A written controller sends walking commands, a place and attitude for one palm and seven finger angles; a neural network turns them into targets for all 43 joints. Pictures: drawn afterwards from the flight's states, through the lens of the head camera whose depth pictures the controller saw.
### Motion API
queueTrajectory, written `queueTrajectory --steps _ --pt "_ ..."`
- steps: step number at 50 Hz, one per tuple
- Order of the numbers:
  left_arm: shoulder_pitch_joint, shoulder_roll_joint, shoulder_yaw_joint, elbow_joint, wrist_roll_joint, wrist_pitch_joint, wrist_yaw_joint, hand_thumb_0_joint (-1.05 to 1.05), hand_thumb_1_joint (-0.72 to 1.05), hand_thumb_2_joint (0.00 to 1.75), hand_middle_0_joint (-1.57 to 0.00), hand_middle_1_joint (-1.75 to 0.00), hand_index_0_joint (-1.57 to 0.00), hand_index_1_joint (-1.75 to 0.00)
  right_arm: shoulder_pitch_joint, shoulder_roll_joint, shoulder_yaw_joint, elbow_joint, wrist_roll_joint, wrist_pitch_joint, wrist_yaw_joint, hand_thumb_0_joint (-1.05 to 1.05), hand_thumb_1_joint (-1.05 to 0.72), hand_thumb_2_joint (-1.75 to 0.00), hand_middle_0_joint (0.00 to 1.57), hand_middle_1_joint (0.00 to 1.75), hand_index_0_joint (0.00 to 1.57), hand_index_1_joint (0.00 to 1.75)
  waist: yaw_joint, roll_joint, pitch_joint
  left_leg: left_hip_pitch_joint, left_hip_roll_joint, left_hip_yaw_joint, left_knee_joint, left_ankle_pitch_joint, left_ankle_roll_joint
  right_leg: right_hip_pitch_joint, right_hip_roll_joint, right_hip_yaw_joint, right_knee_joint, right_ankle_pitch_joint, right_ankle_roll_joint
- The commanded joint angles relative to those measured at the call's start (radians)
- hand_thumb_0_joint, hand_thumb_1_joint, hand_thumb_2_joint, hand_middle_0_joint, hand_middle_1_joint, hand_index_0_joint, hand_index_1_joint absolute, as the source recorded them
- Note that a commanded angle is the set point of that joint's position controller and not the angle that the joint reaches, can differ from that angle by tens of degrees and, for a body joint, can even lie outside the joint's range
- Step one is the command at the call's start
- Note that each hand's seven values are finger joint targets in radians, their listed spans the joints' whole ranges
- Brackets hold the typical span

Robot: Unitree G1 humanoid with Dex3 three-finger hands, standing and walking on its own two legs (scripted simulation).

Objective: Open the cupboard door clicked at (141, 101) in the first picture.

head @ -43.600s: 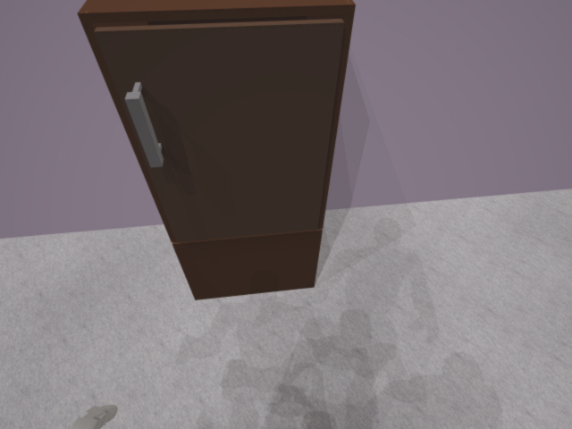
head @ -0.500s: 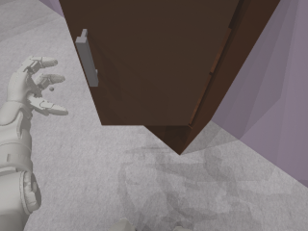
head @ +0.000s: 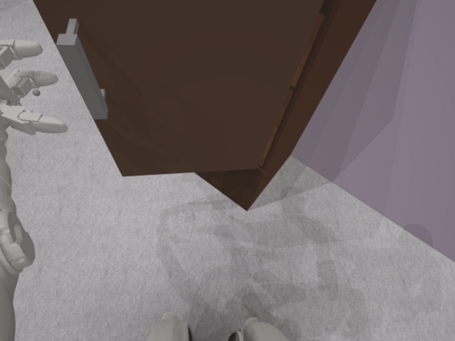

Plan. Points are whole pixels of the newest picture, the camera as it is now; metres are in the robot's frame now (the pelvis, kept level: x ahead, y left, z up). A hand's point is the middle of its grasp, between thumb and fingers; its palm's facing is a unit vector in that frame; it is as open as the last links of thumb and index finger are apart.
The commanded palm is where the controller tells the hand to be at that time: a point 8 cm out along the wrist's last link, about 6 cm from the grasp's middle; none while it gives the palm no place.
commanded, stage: move the hooked fingers beside the handle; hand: left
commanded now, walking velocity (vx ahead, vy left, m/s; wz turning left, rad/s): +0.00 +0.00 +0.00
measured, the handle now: (88, 73) +0.55 +0.20 +0.10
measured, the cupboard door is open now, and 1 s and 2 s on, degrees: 44 44 44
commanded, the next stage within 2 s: slide the fingers in behind the handle in 0.74 s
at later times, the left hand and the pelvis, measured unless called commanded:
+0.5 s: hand (30, 104) +0.48 +0.28 +0.10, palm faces +0.05 -1.00 +0.00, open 14.0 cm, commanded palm +0.46 +0.32 +0.11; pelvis +0.01 +0.00 +0.00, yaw +0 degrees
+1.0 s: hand (36, 102) +0.48 +0.26 +0.11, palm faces +0.03 -1.00 -0.01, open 14.0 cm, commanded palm +0.46 +0.31 +0.10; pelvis +0.00 +0.01 +0.00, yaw +0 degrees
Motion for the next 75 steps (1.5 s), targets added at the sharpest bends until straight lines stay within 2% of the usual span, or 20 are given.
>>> queueTrajectory --steps 1,4,5,8,13,18,25,28,32,33,34,42,45,50,52,56,67,69,72,75 --pt "-0.381 0.293 0.060 -0.185 -0.028 -0.049 -0.014 0.00 -0.50 0.30 -0.30 -1.20 -0.30 -1.20 0.156 -0.197 -0.071 -0.061 -0.003 -0.003 -0.009 0.00 -0.90 -0.90 0.20 0.30 0.20 0.30 0.011 0.132 -0.437 0.453 0.000 -0.099 -0.058 0.380 -0.003 0.016 0.013 0.044 -0.089 0.321 0.014" --pt "-0.391 0.305 0.066 -0.240 -0.020 -0.053 -0.007 0.00 -0.50 0.30 -0.30 -1.20 -0.30 -1.20 0.157 -0.191 -0.073 -0.072 -0.004 0.005 -0.005 0.00 -0.90 -0.90 0.20 0.30 0.20 0.30 0.015 0.156 -0.470 0.452 -0.002 -0.089 -0.052 0.400 -0.001 0.037 0.012 0.048 -0.082 0.352 0.018" --pt "-0.359 0.350 0.118 -0.249 -0.021 -0.062 0.002 0.00 -0.50 0.30 -0.30 -1.20 -0.30 -1.20 0.165 -0.193 -0.078 -0.077 -0.009 0.004 -0.004 0.00 -0.90 -0.90 0.20 0.30 0.20 0.30 0.036 0.141 -0.495 0.450 -0.005 -0.088 -0.044 0.438 0.001 0.070 0.016 0.049 -0.074 0.385 0.013" --pt "-0.324 0.369 0.141 -0.339 -0.015 -0.088 0.009 0.00 -0.50 0.30 -0.30 -1.20 -0.30 -1.20 0.156 -0.186 -0.084 -0.094 -0.008 0.009 0.004 0.00 -0.90 -0.90 0.20 0.30 0.20 0.30 0.056 0.213 -0.567 0.515 -0.002 -0.083 -0.038 0.522 -0.008 0.094 0.018 0.051 -0.064 0.448 0.013" --pt "-0.271 0.272 0.089 -0.337 -0.043 -0.074 -0.008 0.00 -0.50 0.30 -0.30 -1.20 -0.30 -1.20 0.141 -0.180 -0.085 -0.095 0.000 0.025 0.012 0.00 -0.90 -0.90 0.20 0.30 0.20 0.30 0.042 0.183 -0.492 0.530 0.004 -0.085 -0.046 0.533 -0.008 0.063 0.028 0.037 -0.080 0.435 0.014" --pt "-0.267 0.240 0.048 -0.251 -0.047 -0.021 -0.034 0.00 -0.50 0.30 -0.30 -1.20 -0.30 -1.20 0.130 -0.182 -0.079 -0.096 0.009 0.034 0.002 0.00 -0.90 -0.90 0.20 0.30 0.20 0.30 0.022 0.125 -0.375 0.449 -0.004 -0.078 -0.062 0.437 0.002 0.046 0.020 0.038 -0.095 0.405 0.017" --pt "-0.372 0.174 0.014 -0.346 -0.072 -0.098 -0.008 0.00 -0.50 0.30 -0.30 -1.20 -0.30 -1.20 0.116 -0.175 -0.079 -0.082 -0.001 0.019 0.005 0.00 -0.90 -0.90 0.20 0.30 0.20 0.30 0.008 0.163 -0.437 0.552 0.005 -0.110 -0.048 0.465 -0.012 -0.014 0.022 0.031 -0.080 0.350 0.007" --pt "-0.359 0.231 0.050 -0.305 -0.055 -0.088 0.004 0.00 -0.50 0.30 -0.30 -1.20 -0.30 -1.20 0.108 -0.182 -0.078 -0.079 0.002 0.019 0.002 0.00 -0.90 -0.90 0.20 0.30 0.20 0.30 0.017 0.151 -0.448 0.518 0.003 -0.108 -0.053 0.412 -0.011 0.004 0.015 0.038 -0.080 0.328 0.010" --pt "-0.382 0.215 0.015 -0.285 -0.026 -0.071 0.020 0.00 -0.50 0.30 -0.30 -1.20 -0.30 -1.20 0.099 -0.177 -0.070 -0.082 0.002 0.016 0.000 0.00 -0.90 -0.90 0.20 0.30 0.20 0.30 0.013 0.187 -0.430 0.508 0.001 -0.109 -0.057 0.383 -0.013 -0.020 0.011 0.036 -0.078 0.300 0.011" --pt "-0.366 0.250 0.046 -0.269 -0.021 -0.071 0.027 0.00 -0.50 0.30 -0.30 -1.20 -0.30 -1.20 0.102 -0.181 -0.069 -0.083 0.001 0.016 0.000 0.00 -0.90 -0.90 0.20 0.30 0.20 0.30 0.026 0.172 -0.423 0.492 0.001 -0.115 -0.061 0.368 -0.015 -0.016 0.011 0.033 -0.078 0.283 0.008" --pt "-0.383 0.240 0.029 -0.275 -0.017 -0.074 0.029 0.00 -0.50 0.30 -0.30 -1.20 -0.30 -1.20 0.100 -0.181 -0.068 -0.085 0.001 0.015 -0.001 0.00 -0.90 -0.90 0.20 0.30 0.20 0.30 0.013 0.169 -0.424 0.497 0.004 -0.116 -0.062 0.357 -0.015 -0.024 0.011 0.033 -0.079 0.273 0.010" --pt "-0.345 0.280 0.072 -0.252 -0.034 -0.087 0.014 0.00 -0.50 0.30 -0.30 -1.20 -0.30 -1.20 0.111 -0.188 -0.070 -0.085 0.001 0.010 -0.002 0.00 -0.90 -0.90 0.20 0.30 0.20 0.30 0.030 0.135 -0.449 0.461 -0.001 -0.104 -0.061 0.353 -0.009 0.038 0.016 0.039 -0.079 0.301 0.009" --pt "-0.346 0.183 0.001 -0.283 -0.043 -0.082 0.002 0.00 -0.50 0.30 -0.30 -1.20 -0.30 -1.20 0.110 -0.177 -0.071 -0.089 0.001 0.011 0.002 0.00 -0.90 -0.90 0.20 0.30 0.20 0.30 0.019 0.161 -0.423 0.491 0.000 -0.107 -0.066 0.362 -0.010 0.002 0.018 0.031 -0.085 0.288 0.007" --pt "-0.372 0.171 0.002 -0.265 -0.058 -0.072 0.020 0.00 -0.50 0.30 -0.30 -1.20 -0.30 -1.20 0.116 -0.184 -0.073 -0.075 0.001 0.009 -0.001 0.00 -0.90 -0.90 0.20 0.30 0.20 0.30 0.003 0.120 -0.349 0.451 0.004 -0.115 -0.083 0.264 -0.005 -0.034 0.018 0.028 -0.102 0.208 0.006" --pt "-0.393 0.192 0.014 -0.262 -0.054 -0.070 0.031 0.00 -0.50 0.30 -0.30 -1.20 -0.30 -1.20 0.118 -0.187 -0.072 -0.075 0.002 0.004 -0.001 0.00 -0.90 -0.90 0.20 0.30 0.20 0.30 0.001 0.103 -0.371 0.436 0.002 -0.111 -0.084 0.245 -0.003 -0.018 0.014 0.036 -0.103 0.204 0.011" --pt "-0.397 0.207 0.032 -0.326 -0.029 -0.106 0.066 0.00 -0.50 0.30 -0.30 -1.20 -0.30 -1.20 0.123 -0.178 -0.073 -0.073 -0.006 -0.004 0.007 0.00 -0.90 -0.90 0.20 0.30 0.20 0.30 0.025 0.183 -0.464 0.506 0.003 -0.120 -0.071 0.323 -0.015 -0.019 0.015 0.033 -0.077 0.239 0.005" --pt "-0.346 0.143 0.005 -0.323 -0.027 -0.076 0.091 0.00 -0.50 0.30 -0.30 -1.20 -0.30 -1.20 0.117 -0.172 -0.078 -0.082 -0.003 0.001 0.018 0.00 -0.90 -0.90 0.20 0.30 0.20 0.30 0.029 0.147 -0.441 0.492 0.002 -0.105 -0.066 0.364 -0.012 0.013 0.017 0.032 -0.077 0.296 0.008" --pt "-0.356 0.066 -0.051 -0.331 -0.032 -0.077 0.096 0.00 -0.50 0.30 -0.30 -1.20 -0.30 -1.20 0.108 -0.163 -0.078 -0.084 -0.001 0.001 0.020 0.00 -0.90 -0.90 0.20 0.30 0.20 0.30 0.012 0.130 -0.406 0.496 0.003 -0.107 -0.072 0.347 -0.013 -0.011 0.018 0.027 -0.084 0.277 0.009" --pt "-0.365 0.077 -0.036 -0.314 -0.034 -0.082 0.110 0.00 -0.50 0.30 -0.30 -1.20 -0.30 -1.20 0.107 -0.165 -0.078 -0.078 -0.003 0.000 0.022 0.00 -0.90 -0.90 0.20 0.30 0.20 0.30 0.012 0.123 -0.385 0.478 0.003 -0.108 -0.071 0.334 -0.013 -0.010 0.017 0.029 -0.082 0.274 0.009" --pt "-0.374 0.058 -0.032 -0.356 -0.036 -0.094 0.127 0.00 -0.50 0.30 -0.30 -1.20 -0.30 -1.20 0.110 -0.162 -0.082 -0.077 -0.007 -0.008 0.026 0.00 -0.90 -0.90 0.20 0.30 0.20 0.30 0.022 0.130 -0.434 0.507 0.000 -0.110 -0.062 0.359 -0.013 0.003 0.016 0.029 -0.074 0.286 0.005"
